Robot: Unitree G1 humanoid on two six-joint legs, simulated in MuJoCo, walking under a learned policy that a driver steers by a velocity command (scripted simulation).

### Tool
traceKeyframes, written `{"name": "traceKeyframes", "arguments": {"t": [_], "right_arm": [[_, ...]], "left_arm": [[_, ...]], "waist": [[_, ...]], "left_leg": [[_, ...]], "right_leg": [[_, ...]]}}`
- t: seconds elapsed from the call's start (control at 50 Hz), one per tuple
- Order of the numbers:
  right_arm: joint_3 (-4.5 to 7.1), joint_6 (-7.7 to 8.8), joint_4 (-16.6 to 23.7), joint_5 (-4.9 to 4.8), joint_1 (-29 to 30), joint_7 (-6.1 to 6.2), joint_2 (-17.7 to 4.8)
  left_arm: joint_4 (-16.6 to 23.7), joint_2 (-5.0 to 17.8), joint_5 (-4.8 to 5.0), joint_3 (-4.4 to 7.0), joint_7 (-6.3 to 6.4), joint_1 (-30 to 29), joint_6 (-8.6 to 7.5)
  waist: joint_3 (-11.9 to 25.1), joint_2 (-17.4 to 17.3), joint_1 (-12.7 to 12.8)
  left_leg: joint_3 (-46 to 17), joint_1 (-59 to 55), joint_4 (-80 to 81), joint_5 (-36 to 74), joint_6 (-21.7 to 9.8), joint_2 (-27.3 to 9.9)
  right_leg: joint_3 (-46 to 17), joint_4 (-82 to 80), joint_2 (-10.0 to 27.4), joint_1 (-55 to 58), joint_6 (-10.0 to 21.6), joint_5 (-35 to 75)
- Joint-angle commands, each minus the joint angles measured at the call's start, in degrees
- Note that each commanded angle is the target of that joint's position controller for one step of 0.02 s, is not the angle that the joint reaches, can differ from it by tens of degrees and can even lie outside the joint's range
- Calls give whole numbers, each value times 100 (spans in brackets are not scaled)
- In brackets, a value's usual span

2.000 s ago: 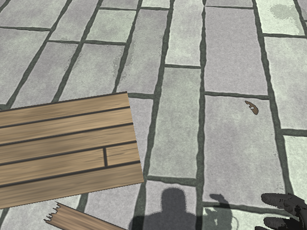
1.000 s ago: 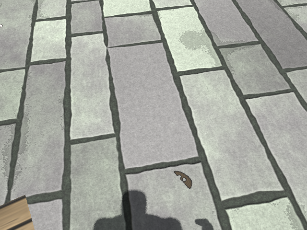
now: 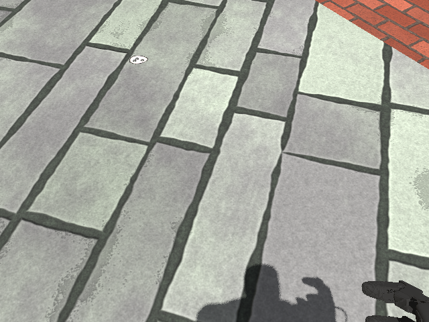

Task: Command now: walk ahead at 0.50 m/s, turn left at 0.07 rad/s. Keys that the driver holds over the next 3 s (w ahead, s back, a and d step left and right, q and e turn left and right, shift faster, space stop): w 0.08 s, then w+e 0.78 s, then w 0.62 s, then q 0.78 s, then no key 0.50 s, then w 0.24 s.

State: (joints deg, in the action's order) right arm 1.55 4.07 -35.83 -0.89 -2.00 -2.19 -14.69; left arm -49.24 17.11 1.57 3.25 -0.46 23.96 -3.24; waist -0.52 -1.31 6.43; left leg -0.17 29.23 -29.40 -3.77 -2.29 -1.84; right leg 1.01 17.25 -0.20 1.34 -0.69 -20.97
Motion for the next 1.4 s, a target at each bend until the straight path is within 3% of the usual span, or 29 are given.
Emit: {"name": "traceKeyframes", "arguments": {"t": [0.02,0.04,0.06,0.08,0.1,0.14,0.26,0.36,0.46,0.52,0.54,0.56,0.58,0.6,0.62,0.64,0.68,0.7,0.76,0.86,0.96,1.02,1.04,1.06,1.08,1.1,1.14,1.22,1.4], "right_arm": [[454,68,-23,58,-1401,79,-1057],[577,28,-101,184,-2208,140,-1630],[551,-3,-208,96,-2429,111,-1573],[427,1,-208,35,-2179,102,-1191],[365,7,-173,24,-1783,104,-1016],[271,58,-155,124,-1215,71,-702],[345,265,-514,210,-1190,137,-762],[369,226,-729,150,-1368,233,-926],[434,12,-1022,46,-1787,281,-1086],[496,-137,-983,14,-1654,374,-1309],[506,-191,-961,21,-1599,412,-1360],[477,-200,-913,7,-1518,447,-1329],[340,-111,-727,145,-1744,438,-925],[147,104,-521,187,-1970,325,-447],[270,308,-437,-2,-1400,203,-957],[259,408,-288,-141,-1008,158,-991],[297,392,-349,116,-833,239,-936],[315,324,-314,134,-1026,226,-934],[287,171,-313,182,-1073,242,-774],[155,193,-35,151,55,195,-493],[237,302,33,67,267,63,-766],[374,359,-150,116,-516,95,-977],[447,384,-235,191,-1256,126,-1204],[600,335,-417,260,-1990,132,-1744],[558,291,-592,81,-2289,56,-1462],[436,269,-540,6,-1992,65,-1069],[314,185,-475,108,-1412,82,-786],[256,234,-570,107,-1286,101,-696],[318,97,-1050,-26,-2003,180,-1064]], "left_arm": [[321,846,-35,151,68,-282,-19],[541,350,-164,-24,61,21,-99],[516,224,-132,-88,43,226,-211],[571,757,11,62,1,-232,-267],[659,816,68,80,-14,-602,-280],[624,690,-36,102,7,-732,-194],[648,340,-31,92,45,-903,51],[906,145,-60,8,-116,-1735,-11],[1365,124,-50,-27,-296,-2426,-9],[1466,363,-57,101,-363,-2054,25],[1354,570,-49,220,-346,-1450,41],[1144,895,-36,404,-267,-523,57],[1018,1466,-36,575,-123,160,127],[1184,1643,2,545,-128,-118,71],[1202,1161,-33,414,-135,-49,42],[1193,917,-54,347,-119,-236,6],[1289,557,-75,231,-110,-897,-19],[1393,616,-150,231,-79,-1047,-22],[1392,721,-113,271,1,-1089,-49],[1223,905,-38,333,126,-693,28],[972,764,-33,287,132,-292,50],[971,665,-79,258,111,-402,82],[1040,422,-130,155,93,-407,73],[1086,100,-24,50,103,358,12],[1054,301,17,42,109,413,-38],[1095,736,61,151,97,-153,-47],[1289,679,-99,143,88,-978,-61],[1212,339,-104,112,51,-791,-30],[1581,65,-74,-25,-77,-2345,-149]], "waist": [[861,443,-1170],[1797,-645,-1273],[2225,-1475,-1225],[1456,-918,-1268],[811,-650,-1152],[231,-401,-806],[-69,-225,-608],[-295,-100,-913],[-490,-55,-1116],[-22,-387,-759],[338,-427,-410],[808,-256,100],[1428,689,167],[2116,1559,-297],[2057,883,82],[1275,624,15],[416,-23,-450],[373,360,-666],[228,303,-787],[88,525,-345],[73,701,-253],[289,796,-709],[963,489,-1049],[1821,-957,-962],[1818,-1583,-1051],[966,-857,-1148],[74,-161,-999],[59,-471,-685],[-215,-247,-1179]], "left_leg": [[-30,-2567,155,28,-434,-35],[-2101,-4709,102,-186,-1137,-1515],[-4018,-5206,946,-1216,-1613,-2076],[-3624,-4668,1146,-1882,-1396,-1878],[-2825,-3890,1274,-1684,-1215,-1711],[-1842,-2641,1666,-820,-1044,-1298],[-410,-2076,2202,631,-985,-1158],[439,-2303,2317,861,-724,-1047],[711,-3470,1841,1664,-622,-1394],[972,-3750,724,4378,-421,-1400],[1066,-3617,-150,4970,-328,-1313],[1190,-2900,-1435,4510,-124,-1086],[1228,-1000,-3400,1799,158,-608],[190,947,-5135,-2889,419,628],[-684,1581,-5301,-2701,283,234],[-579,1731,-4965,-2253,161,-8],[-458,1168,-3845,-1621,164,-411],[-499,836,-3737,-1502,254,-443],[-327,551,-2963,-1231,557,-424],[-197,-11,-744,685,695,10],[-385,-189,-5,665,412,19],[-144,-1227,340,123,17,129],[-702,-2450,197,147,-318,-473],[-2940,-4528,425,-799,-1262,-1646],[-4581,-4794,1235,-2357,-1525,-2070],[-4077,-4177,1360,-2984,-1278,-1933],[-2693,-2828,1564,-1969,-1005,-1407],[-1672,-2112,1937,-470,-1036,-1014],[-634,-2394,2045,582,-889,-903]], "right_leg": [[-288,1688,946,-913,614,3869],[87,3873,314,-2828,224,1922],[-473,5010,-186,-4036,128,-1255],[-694,5506,164,-4652,177,-1045],[-557,5410,417,-4741,228,-483],[-534,4909,747,-4240,171,285],[-858,4072,709,-4202,-54,1588],[-409,2493,569,-3961,44,2840],[-69,1823,448,-4363,316,2135],[454,1811,-38,-3451,627,1201],[555,1736,-267,-2640,782,1077],[372,1321,-375,-1159,1028,1464],[-1555,1286,791,834,1583,1503],[-4734,395,1970,2181,2651,926],[-4424,114,1853,2162,2383,594],[-3509,82,1620,1431,2114,816],[-2406,-138,1090,-120,1698,1872],[-2382,-256,1085,-599,1833,2299],[-1897,-440,859,-1373,1845,2808],[-1475,-312,407,-1824,1391,2125],[-2057,188,881,-998,1216,1566],[-2056,1038,719,-810,979,2585],[-1735,2281,411,-1205,784,2396],[-996,4359,-416,-3068,306,850],[-1071,5302,-479,-4171,204,-1209],[-1209,5715,-169,-4636,239,-842],[-786,5267,260,-4523,270,-78],[-560,4402,579,-3907,164,514],[-187,1718,395,-3603,6,2504]]}}
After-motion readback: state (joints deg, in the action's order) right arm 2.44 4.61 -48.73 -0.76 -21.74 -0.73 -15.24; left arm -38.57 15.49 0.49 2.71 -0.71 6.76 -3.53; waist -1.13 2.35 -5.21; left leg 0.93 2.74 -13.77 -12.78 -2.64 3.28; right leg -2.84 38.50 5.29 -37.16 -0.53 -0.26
